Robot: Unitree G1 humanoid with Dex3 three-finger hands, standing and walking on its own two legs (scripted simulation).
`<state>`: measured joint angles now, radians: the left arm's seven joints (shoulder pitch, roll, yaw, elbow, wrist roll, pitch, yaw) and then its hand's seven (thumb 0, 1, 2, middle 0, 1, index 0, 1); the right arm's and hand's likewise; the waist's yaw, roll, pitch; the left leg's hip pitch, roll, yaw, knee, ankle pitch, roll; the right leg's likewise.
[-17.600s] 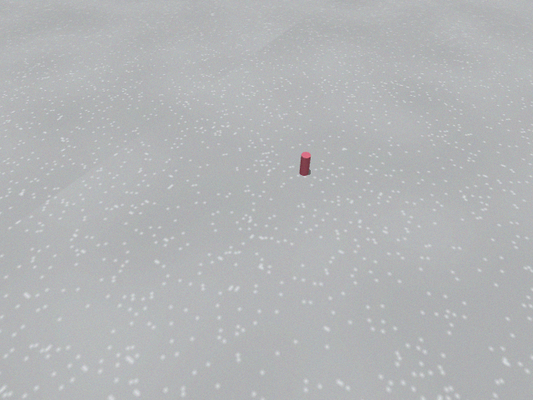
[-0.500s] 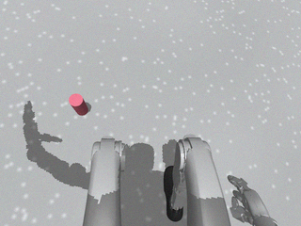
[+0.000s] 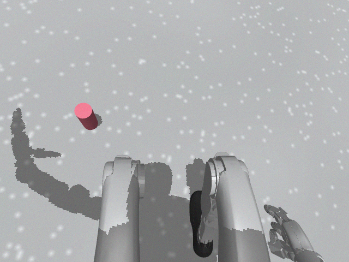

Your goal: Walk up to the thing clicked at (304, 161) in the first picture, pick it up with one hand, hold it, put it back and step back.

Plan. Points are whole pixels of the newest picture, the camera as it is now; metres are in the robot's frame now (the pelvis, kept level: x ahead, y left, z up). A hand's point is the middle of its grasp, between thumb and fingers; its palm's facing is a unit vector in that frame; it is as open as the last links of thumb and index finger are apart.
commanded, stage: go down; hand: left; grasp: from above
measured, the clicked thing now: (87, 117) +0.47 +0.26 -0.31
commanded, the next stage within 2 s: approach in 0.30 s
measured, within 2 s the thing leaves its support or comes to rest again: neither
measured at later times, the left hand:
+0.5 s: hand out of the picture +0.38 +0.46 +0.00, palm faces +0.35 -0.94 -0.05, open 17.2 cm
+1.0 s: hand (35, 118) +0.42 +0.36 -0.20, palm faces +0.27 -0.96 +0.03, open 17.6 cm
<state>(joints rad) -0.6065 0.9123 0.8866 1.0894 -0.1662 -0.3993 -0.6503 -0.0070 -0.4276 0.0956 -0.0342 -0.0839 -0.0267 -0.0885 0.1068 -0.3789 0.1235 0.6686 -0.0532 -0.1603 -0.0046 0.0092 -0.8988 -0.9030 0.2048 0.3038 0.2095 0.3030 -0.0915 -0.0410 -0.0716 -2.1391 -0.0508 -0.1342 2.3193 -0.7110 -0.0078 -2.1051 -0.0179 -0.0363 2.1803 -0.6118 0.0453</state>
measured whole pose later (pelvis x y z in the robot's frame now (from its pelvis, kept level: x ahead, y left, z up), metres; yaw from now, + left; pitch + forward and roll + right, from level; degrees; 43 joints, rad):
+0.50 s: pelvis -0.01 +0.00 -0.02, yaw -1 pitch +28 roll -10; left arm -0.64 0.99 0.91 1.17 -0.17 -0.45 -0.66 -0.01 -0.47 0.09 -0.05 -0.09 -0.04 -0.10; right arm 0.09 -0.39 0.17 0.64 -0.07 -0.14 0.01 0.01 -0.90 -0.90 0.20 0.30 0.21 0.30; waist -0.11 -0.06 -0.04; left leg -2.17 -0.05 -0.14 2.37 -0.69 0.00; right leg -2.13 -0.01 -0.04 2.22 -0.59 0.04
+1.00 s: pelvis -0.01 +0.01 -0.07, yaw -6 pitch +20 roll -15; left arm -0.68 0.94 0.80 1.39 -0.14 -0.83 -0.49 -0.01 -0.60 0.06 -0.07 -0.10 -0.06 -0.11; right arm -0.06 -0.38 0.36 0.61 -0.23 -0.07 0.06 0.01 -0.91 -0.90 0.20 0.30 0.21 0.30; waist -0.21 -0.20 0.18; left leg -2.22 -0.06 -0.25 2.59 -0.74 0.00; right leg -2.14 0.02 -0.13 2.34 -0.59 0.04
